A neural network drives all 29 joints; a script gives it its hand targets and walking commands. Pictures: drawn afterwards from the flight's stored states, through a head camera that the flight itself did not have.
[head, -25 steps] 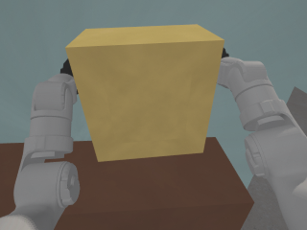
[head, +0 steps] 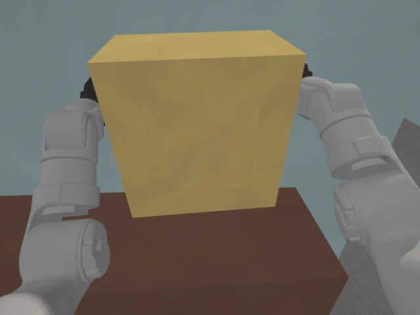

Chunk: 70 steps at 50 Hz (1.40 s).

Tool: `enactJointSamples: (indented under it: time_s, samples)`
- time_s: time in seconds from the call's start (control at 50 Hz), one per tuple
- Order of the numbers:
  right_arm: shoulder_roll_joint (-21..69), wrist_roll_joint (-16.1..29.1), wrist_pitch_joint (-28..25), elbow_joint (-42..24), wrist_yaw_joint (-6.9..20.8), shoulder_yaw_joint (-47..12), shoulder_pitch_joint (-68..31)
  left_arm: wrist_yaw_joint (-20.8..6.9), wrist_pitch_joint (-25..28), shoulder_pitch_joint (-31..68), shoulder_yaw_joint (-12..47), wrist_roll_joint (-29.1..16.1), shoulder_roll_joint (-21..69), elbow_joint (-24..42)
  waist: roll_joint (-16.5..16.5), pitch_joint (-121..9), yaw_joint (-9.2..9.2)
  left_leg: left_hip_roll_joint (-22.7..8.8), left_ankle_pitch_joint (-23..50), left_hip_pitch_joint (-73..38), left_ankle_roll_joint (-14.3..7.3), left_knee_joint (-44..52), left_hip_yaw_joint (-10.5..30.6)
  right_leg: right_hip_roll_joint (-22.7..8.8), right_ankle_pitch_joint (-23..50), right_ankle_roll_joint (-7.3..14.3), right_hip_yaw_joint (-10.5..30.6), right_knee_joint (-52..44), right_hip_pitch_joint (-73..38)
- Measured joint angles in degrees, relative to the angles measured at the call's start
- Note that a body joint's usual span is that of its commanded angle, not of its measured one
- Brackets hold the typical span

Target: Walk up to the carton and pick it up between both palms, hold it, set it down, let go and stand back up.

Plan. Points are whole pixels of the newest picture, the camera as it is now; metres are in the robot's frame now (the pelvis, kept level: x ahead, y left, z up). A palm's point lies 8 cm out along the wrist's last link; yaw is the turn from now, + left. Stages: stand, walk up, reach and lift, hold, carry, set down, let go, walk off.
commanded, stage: set down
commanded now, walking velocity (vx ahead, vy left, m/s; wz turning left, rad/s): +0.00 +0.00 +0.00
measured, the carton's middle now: (199, 125) +0.37 +0.01 +0.29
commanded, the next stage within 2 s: none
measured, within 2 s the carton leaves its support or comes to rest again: neither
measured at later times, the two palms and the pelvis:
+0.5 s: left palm (87, 132) +0.38 +0.21 +0.27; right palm (276, 111) +0.41 -0.15 +0.30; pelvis +0.01 +0.00 +0.00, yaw +1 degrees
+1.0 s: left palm (89, 139) +0.38 +0.21 +0.26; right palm (275, 119) +0.41 -0.15 +0.28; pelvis +0.00 +0.00 +0.00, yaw +1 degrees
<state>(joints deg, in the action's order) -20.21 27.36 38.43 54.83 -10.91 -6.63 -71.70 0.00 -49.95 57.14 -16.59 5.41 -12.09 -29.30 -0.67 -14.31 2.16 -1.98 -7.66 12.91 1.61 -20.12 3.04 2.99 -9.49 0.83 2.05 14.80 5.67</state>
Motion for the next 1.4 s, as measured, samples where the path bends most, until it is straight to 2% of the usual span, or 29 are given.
enactJointSamples:
  time_s: [0.24,0.38,0.48,0.64,0.94,1.4]
  samples:
    - [4.0,-8.7,-10.8,7.7,2.8,8.4,-2.6,-2.3,9.0,4.0,-3.3,4.9,-0.5,-6.6,2.3,3.3,0.39,0.7,0.7,-3.6,-0.2,2.2,0.0,-0.7,-0.5,0.0,-0.1,-0.1,-2.7]
    - [5.5,-8.9,-15.7,5.4,3.7,7.7,2.3,-2.4,10.7,-1.3,-2.8,6.5,0.7,-1.0,3.8,6.1,0.72,0.8,0.4,-5.7,-0.1,2.5,0.0,-0.9,-0.7,0.0,-0.3,-0.8,-5.1]
    - [6.1,-7.8,-17.7,1.9,4.0,6.6,6.8,-1.0,10.8,-6.4,-1.8,5.7,2.0,4.6,4.2,7.5,0.77,0.9,0.2,-5.9,0.0,2.2,0.3,-1.0,-0.9,0.0,-0.8,-0.9,-5.6]
    - [6.3,-7.5,-18.5,-1.8,4.2,6.8,10.8,1.1,11.0,-9.7,-0.8,3.6,3.1,7.6,3.5,7.9,0.26,1.1,0.4,-5.0,-0.1,1.9,0.8,-1.1,-1.1,-0.1,-1.4,-0.2,-4.8]
    - [7.1,-12.6,-19.5,3.6,5.5,10.0,8.5,-0.5,13.8,-6.7,-3.7,5.8,3.7,0.7,3.1,7.7,-1.05,1.0,1.1,-6.6,-0.1,3.7,-0.1,-1.3,-1.2,0.0,-1.0,0.2,-5.0]
    - [7.9,-13.8,-23.0,2.9,7.0,10.7,12.4,1.0,16.1,-11.1,-2.0,5.3,5.1,3.1,3.1,8.7,-2.21,1.0,1.0,-4.9,0.0,3.3,0.1,-1.4,-1.4,0.1,-2.0,0.1,-3.8]
